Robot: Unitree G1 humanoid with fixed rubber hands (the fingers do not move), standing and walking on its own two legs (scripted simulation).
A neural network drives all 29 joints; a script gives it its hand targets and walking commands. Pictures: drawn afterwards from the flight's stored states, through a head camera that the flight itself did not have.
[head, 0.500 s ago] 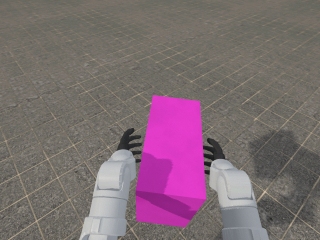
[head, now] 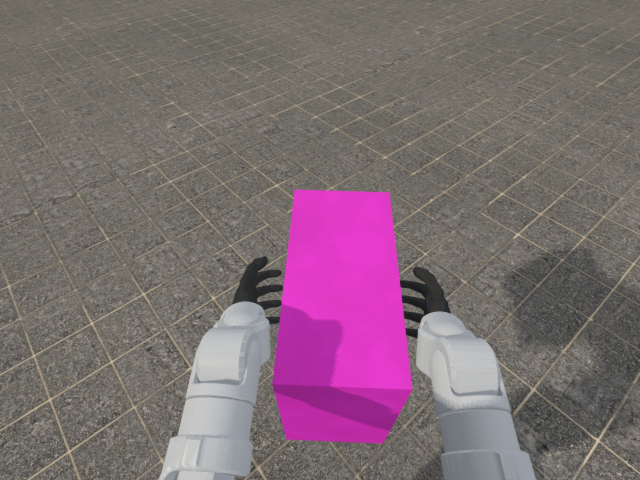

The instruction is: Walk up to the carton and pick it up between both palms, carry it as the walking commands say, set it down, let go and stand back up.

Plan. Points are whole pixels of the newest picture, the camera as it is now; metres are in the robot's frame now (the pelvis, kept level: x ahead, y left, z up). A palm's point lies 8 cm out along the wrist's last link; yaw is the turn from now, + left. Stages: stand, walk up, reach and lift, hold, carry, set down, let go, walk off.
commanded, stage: carry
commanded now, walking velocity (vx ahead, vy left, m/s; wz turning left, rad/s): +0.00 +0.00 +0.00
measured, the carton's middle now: (338, 315) +0.37 +0.00 -0.02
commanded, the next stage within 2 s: none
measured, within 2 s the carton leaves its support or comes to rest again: neither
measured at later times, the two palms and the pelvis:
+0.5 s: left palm (223, 324) +0.30 +0.15 +0.05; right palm (412, 335) +0.30 -0.09 +0.05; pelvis -0.01 +0.03 +0.00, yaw +0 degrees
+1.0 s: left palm (213, 374) +0.24 +0.14 +0.06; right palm (423, 391) +0.23 -0.09 +0.05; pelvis -0.07 +0.02 +0.00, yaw +0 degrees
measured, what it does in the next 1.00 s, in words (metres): shifts its weight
